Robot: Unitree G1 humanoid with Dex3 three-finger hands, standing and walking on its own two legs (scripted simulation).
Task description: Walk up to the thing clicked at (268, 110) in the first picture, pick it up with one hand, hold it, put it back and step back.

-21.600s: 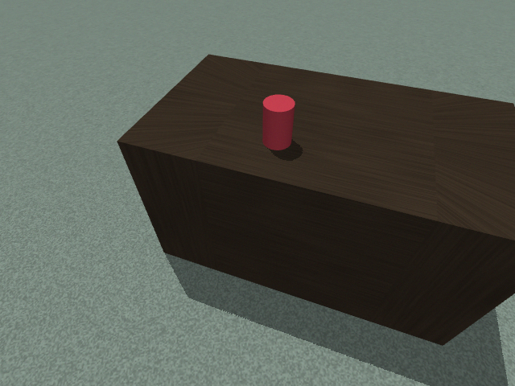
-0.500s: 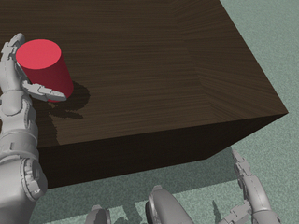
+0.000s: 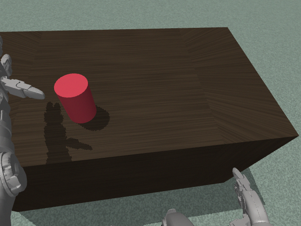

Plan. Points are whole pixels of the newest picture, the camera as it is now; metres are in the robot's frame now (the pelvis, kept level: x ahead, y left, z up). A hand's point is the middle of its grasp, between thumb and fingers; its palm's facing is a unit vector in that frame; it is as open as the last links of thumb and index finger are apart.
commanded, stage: sink last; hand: left
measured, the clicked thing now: (77, 99) +0.51 +0.16 +0.00
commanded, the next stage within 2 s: home in 1.18 s
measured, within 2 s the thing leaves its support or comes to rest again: neither
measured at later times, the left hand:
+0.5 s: hand out of the picture +0.39 +0.29 +0.09, palm faces +0.29 -0.90 -0.32, open 17.6 cm
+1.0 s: hand out of the picture +0.16 +0.24 +0.08, palm faces +0.32 -0.87 -0.38, open 17.3 cm
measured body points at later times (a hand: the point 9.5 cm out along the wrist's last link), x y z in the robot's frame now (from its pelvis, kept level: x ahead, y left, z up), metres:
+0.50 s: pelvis +0.03 +0.01 +0.03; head +0.07 +0.00 +0.48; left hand +0.37 +0.34 +0.11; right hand +0.19 -0.25 -0.02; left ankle -0.01 +0.11 -0.68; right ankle +0.04 -0.14 -0.68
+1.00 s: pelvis +0.01 -0.01 +0.03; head +0.02 -0.03 +0.48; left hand +0.14 +0.28 +0.11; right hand +0.18 -0.26 -0.03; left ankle -0.01 +0.11 -0.68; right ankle +0.04 -0.14 -0.68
